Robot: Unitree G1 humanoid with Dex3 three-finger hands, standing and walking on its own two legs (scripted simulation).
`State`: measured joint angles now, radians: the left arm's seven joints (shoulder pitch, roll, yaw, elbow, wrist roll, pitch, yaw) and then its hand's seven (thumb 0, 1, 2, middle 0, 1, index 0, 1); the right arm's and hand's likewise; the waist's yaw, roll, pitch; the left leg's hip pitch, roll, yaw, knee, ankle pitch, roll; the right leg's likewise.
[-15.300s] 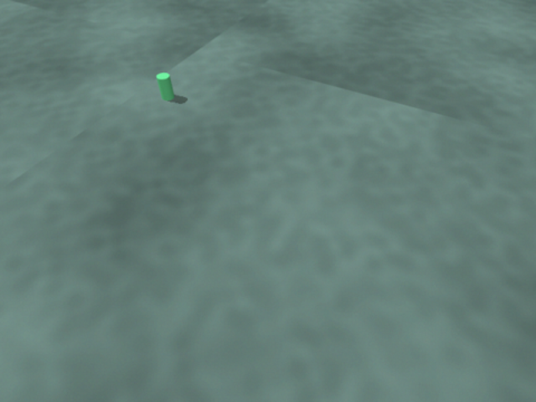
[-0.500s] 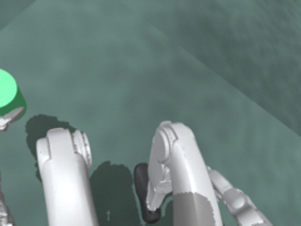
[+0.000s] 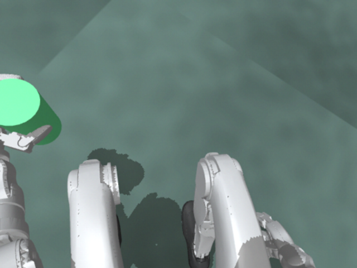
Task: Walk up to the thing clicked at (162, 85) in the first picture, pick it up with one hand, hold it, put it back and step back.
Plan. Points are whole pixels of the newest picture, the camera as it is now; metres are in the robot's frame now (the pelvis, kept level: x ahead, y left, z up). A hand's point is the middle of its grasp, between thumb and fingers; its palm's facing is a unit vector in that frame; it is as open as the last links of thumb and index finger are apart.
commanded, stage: settle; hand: left
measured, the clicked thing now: (29, 116) +0.41 +0.29 -0.07
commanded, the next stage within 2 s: lift in 0.64 s
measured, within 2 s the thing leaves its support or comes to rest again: neither
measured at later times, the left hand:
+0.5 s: hand (12, 109) +0.40 +0.29 -0.01, palm faces +0.30 -0.95 -0.02, open 11.3 cm
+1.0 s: hand (8, 104) +0.40 +0.28 +0.02, palm faces +0.26 -0.96 -0.04, open 11.3 cm
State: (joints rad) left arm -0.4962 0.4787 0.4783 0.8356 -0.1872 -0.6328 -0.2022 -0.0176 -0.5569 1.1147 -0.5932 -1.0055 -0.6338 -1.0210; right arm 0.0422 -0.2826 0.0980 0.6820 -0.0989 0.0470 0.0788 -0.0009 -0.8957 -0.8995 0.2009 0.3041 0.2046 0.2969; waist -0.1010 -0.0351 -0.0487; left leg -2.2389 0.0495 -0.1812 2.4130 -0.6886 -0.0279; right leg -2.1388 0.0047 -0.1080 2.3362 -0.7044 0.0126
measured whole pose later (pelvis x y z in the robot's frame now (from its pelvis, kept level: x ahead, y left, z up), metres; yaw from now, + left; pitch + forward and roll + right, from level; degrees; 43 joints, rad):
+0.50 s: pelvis +0.00 +0.00 +0.03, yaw +2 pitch +30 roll -6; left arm -0.51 0.42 0.50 0.83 -0.16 -0.60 -0.22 -0.02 -0.56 1.11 -0.59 -1.00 -0.63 -1.02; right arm 0.06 -0.28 0.03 0.70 -0.08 0.01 0.05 0.00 -0.90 -0.90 0.20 0.30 0.20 0.30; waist -0.09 -0.02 -0.10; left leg -2.18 0.05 -0.14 2.31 -0.68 -0.03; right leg -2.10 0.00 -0.08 2.26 -0.70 0.01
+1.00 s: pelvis +0.00 +0.00 +0.05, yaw +3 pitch +31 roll -5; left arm -0.50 0.39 0.47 0.80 -0.16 -0.57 -0.24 -0.02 -0.56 1.12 -0.60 -1.00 -0.64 -1.02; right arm 0.09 -0.27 0.01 0.70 -0.06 0.00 0.04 0.00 -0.92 -0.90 0.20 0.30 0.20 0.30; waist -0.08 -0.01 -0.13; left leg -2.13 0.05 -0.11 2.24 -0.67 -0.02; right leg -2.05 -0.01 -0.06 2.20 -0.70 0.01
